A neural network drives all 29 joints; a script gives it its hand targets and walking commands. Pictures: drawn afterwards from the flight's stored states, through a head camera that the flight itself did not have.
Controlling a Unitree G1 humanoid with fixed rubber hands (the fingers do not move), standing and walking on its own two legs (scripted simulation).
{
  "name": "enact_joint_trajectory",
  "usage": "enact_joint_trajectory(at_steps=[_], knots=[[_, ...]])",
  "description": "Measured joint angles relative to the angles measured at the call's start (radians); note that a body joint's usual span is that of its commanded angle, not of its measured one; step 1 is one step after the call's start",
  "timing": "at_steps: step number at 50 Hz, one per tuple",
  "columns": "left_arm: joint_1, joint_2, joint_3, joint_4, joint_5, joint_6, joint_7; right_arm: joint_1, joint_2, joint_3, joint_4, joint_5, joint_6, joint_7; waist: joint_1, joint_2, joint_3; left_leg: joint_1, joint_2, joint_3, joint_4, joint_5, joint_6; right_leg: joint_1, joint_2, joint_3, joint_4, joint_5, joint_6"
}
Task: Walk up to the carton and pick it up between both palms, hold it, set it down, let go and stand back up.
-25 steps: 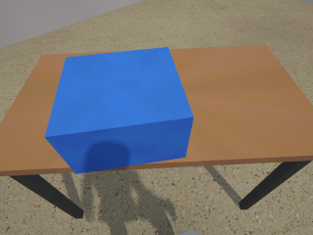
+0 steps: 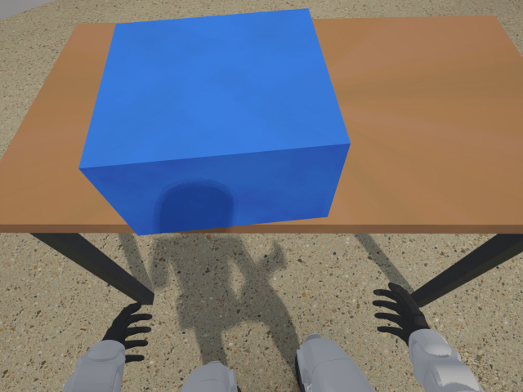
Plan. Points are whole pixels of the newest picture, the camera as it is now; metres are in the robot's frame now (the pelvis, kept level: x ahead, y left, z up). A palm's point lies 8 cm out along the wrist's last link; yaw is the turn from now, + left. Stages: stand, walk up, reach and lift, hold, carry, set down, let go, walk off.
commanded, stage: reach and lift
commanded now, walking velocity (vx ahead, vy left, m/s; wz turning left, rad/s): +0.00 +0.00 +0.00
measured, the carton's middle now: (223, 121) +0.50 +0.04 +0.08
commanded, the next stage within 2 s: none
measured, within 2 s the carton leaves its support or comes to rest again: neither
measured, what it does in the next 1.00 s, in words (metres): stands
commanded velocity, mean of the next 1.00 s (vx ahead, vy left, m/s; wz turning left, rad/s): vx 0.00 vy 0.00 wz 0.00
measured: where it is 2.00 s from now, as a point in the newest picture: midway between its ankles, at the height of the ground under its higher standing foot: outside the picture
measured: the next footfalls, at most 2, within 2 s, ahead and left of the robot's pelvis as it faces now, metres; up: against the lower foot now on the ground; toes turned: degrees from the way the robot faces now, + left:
none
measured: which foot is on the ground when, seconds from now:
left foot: down 0.00-1.00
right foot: down 0.00-1.00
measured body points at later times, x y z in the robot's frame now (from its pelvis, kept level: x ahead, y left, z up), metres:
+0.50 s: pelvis +0.03 -0.03 +0.03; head +0.06 -0.02 +0.48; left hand +0.20 +0.25 -0.05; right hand +0.20 -0.22 -0.06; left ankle +0.01 +0.12 -0.70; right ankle +0.09 -0.12 -0.70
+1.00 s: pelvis +0.05 -0.02 +0.04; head +0.04 -0.01 +0.49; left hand +0.19 +0.27 +0.01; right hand +0.21 -0.22 +0.00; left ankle +0.01 +0.12 -0.70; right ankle +0.09 -0.12 -0.70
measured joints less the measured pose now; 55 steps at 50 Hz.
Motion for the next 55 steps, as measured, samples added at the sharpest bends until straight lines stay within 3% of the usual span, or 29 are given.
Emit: enact_joint_trajectory(at_steps=[6,10,16,25,42,55], knots=[[0.143,0.025,-0.032,0.073,-0.077,-0.15,0.042,0.186,0.066,-0.036,-0.044,-0.094,-0.044,-0.014,0.038,0.007,-0.076,0.002,0.002,-0.024,-0.072,0.029,-0.01,0.014,0.001,-0.027,-0.072,0.018,-0.012],[0.168,0.079,-0.061,0.119,-0.153,-0.223,0.059,0.268,0.122,-0.052,-0.038,-0.123,-0.085,-0.039,0.047,0.001,-0.107,-0.009,0.0,-0.052,-0.077,0.029,-0.022,0.009,-0.004,-0.054,-0.066,0.0,-0.022],[0.151,0.136,-0.066,0.099,-0.21,-0.255,0.05,0.287,0.168,-0.023,-0.044,-0.1,-0.135,-0.072,0.038,-0.021,-0.112,0.031,-0.007,-0.075,-0.123,0.048,-0.04,0.049,-0.012,-0.077,-0.088,-0.005,-0.033],[0.123,0.121,-0.044,0.054,-0.194,-0.277,0.035,0.26,0.139,0.017,-0.108,-0.055,-0.157,-0.085,0.029,-0.042,-0.106,0.17,-0.012,-0.079,-0.276,0.116,-0.044,0.187,-0.012,-0.086,-0.225,0.047,-0.039],[0.272,0.129,-0.067,-0.038,-0.279,-0.433,0.053,0.423,0.147,-0.015,-0.293,-0.023,-0.162,-0.083,0.065,-0.058,-0.138,0.289,-0.024,-0.084,-0.421,0.171,-0.039,0.307,-0.02,-0.094,-0.353,0.086,-0.033],[0.292,0.156,-0.042,-0.173,-0.332,-0.468,0.056,0.432,0.128,-0.04,-0.439,0.015,-0.123,-0.077,0.089,-0.042,-0.154,0.333,-0.036,-0.07,-0.465,0.184,-0.025,0.353,-0.029,-0.08,-0.41,0.111,-0.018]])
